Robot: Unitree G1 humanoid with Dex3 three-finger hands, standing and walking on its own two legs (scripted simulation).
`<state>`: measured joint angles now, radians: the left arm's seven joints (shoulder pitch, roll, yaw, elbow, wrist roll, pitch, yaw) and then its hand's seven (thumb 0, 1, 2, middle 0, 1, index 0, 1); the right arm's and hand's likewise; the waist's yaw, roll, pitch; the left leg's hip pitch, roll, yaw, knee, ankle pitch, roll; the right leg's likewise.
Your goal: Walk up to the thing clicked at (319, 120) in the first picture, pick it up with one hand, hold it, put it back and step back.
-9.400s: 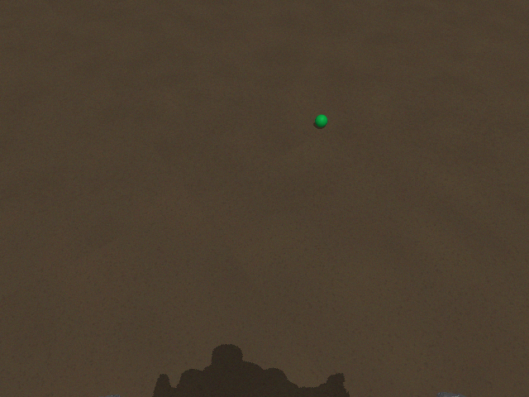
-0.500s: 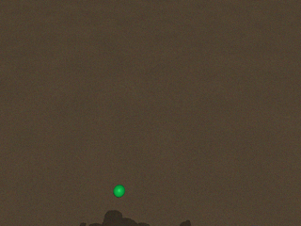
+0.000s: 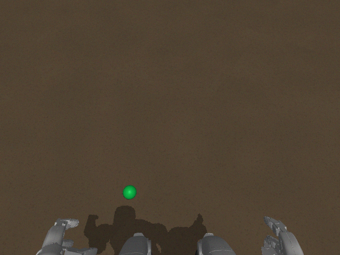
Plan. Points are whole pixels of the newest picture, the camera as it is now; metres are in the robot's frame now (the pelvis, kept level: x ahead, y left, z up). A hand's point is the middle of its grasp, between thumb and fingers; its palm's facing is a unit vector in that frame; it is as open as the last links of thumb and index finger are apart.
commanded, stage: rise first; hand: left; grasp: from above
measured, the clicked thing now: (129, 192) +0.42 +0.23 -0.69
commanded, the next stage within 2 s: none
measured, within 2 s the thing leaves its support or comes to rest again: neither
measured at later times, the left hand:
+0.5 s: hand (81, 251) +0.14 +0.27 -0.23, palm faces -0.26 -0.80 -0.54, open 13.9 cm
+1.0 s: hand (101, 212) +0.28 +0.29 -0.43, palm faces -0.45 -0.32 -0.84, open 14.0 cm
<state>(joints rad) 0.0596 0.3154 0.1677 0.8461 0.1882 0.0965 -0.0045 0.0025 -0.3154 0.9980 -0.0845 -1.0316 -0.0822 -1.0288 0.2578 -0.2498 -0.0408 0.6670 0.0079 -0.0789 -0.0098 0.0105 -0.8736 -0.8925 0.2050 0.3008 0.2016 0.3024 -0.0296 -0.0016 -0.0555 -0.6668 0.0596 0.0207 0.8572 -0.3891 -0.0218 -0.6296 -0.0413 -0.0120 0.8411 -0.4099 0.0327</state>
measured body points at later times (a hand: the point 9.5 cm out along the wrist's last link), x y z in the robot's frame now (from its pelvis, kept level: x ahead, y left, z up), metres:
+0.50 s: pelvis -0.02 +0.00 -0.09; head +0.10 +0.01 +0.34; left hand +0.15 +0.31 -0.20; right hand +0.17 -0.25 -0.18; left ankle +0.02 +0.13 -0.70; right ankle +0.00 -0.14 -0.70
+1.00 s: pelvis -0.08 -0.01 -0.29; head +0.13 +0.01 +0.11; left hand +0.30 +0.30 -0.38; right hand +0.06 -0.28 -0.43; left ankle +0.01 +0.13 -0.70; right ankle +0.00 -0.14 -0.70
